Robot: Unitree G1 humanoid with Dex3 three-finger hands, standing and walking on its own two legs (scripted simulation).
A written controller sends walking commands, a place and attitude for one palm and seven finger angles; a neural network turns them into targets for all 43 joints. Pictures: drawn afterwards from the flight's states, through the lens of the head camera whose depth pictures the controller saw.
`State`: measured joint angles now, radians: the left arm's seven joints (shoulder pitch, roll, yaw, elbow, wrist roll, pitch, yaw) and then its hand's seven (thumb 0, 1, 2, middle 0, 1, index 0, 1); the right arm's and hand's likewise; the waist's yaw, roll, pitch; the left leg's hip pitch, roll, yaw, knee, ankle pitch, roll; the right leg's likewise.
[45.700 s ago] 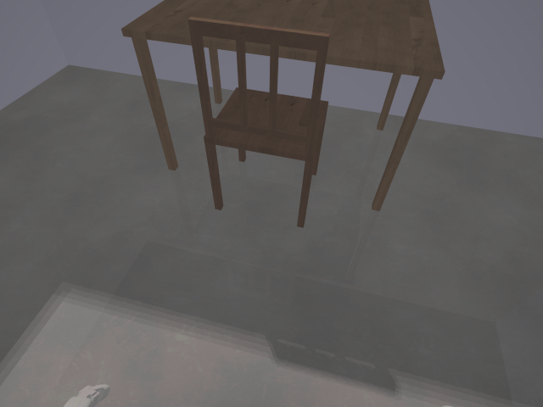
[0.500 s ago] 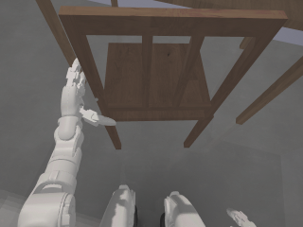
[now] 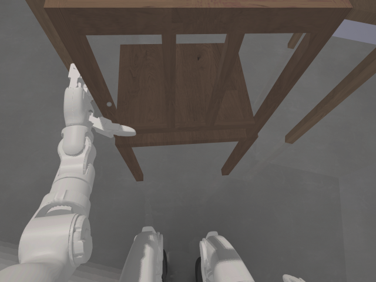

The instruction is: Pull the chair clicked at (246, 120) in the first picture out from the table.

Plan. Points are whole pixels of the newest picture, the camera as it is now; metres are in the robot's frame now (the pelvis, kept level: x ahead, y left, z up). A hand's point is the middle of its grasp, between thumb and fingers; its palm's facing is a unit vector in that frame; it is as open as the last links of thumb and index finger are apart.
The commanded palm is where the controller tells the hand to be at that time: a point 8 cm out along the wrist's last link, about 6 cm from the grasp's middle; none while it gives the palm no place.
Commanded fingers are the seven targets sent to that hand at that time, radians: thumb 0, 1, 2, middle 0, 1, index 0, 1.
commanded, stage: push the fingers through the gap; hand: left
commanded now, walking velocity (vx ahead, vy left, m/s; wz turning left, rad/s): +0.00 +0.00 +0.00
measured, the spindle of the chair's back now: (169, 90) +0.50 +0.03 +0.03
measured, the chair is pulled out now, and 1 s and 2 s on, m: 0.12 0.12 0.15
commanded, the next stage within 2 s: hook a spindle and tug to test in 0.22 s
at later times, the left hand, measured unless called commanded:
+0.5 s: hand (105, 109) +0.46 +0.16 +0.03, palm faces +0.07 -1.00 -0.03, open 16.6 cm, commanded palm +0.44 +0.19 +0.03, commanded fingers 0.00 -0.50 0.30 -0.24 -0.63 -0.24 -0.63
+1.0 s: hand (110, 109) +0.46 +0.15 +0.03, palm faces +0.09 -1.00 -0.04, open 9.5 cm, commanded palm +0.43 +0.18 +0.03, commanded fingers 0.00 0.62 0.78 -0.50 -1.45 -0.50 -1.45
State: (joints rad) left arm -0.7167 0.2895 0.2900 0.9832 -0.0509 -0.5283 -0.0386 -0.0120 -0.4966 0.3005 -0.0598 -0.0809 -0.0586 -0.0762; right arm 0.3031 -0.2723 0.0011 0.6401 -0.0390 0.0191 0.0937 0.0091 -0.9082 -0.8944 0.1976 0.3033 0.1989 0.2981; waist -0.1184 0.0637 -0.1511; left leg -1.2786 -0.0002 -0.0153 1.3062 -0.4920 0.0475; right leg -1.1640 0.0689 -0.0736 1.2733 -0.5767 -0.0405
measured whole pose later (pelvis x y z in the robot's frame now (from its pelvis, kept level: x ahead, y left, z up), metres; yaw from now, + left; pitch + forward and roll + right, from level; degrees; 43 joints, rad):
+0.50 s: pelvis +0.00 +0.00 +0.00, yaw +0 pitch +26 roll -4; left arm -0.68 0.27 0.27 0.97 -0.06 -0.54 -0.04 -0.01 -0.50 0.30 -0.10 -0.21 -0.10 -0.21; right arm 0.28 -0.27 0.00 0.63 -0.04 0.02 0.09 0.01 -0.91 -0.89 0.20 0.30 0.20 0.30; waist -0.11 0.05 -0.16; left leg -1.25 -0.01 -0.02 1.30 -0.49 0.05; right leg -1.13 0.07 -0.08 1.26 -0.58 -0.04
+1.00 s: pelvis +0.00 +0.00 +0.00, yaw +0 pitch +25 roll -4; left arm -0.65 0.25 0.25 0.94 -0.06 -0.54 0.01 -0.01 0.10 0.56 -0.43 -1.29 -0.41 -1.32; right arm 0.30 -0.26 0.00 0.64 -0.04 0.03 0.10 0.01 -0.91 -0.89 0.20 0.30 0.20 0.30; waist -0.11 0.06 -0.16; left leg -1.24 0.00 -0.02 1.29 -0.49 0.05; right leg -1.13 0.07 -0.07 1.25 -0.57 -0.04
